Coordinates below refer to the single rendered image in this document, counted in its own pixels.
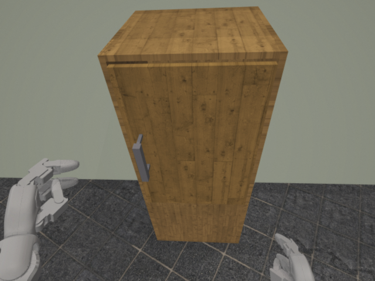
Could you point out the left robot hand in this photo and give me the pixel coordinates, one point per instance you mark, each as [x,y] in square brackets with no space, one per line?
[21,215]

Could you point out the right robot hand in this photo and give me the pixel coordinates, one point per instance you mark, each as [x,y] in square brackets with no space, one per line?
[296,268]

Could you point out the handle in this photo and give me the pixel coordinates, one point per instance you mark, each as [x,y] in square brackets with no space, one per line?
[140,159]

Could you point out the robot left forearm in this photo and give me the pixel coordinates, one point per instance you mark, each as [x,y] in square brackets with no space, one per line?
[19,258]

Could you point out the cupboard door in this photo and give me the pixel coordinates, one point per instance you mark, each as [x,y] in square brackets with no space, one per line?
[201,125]

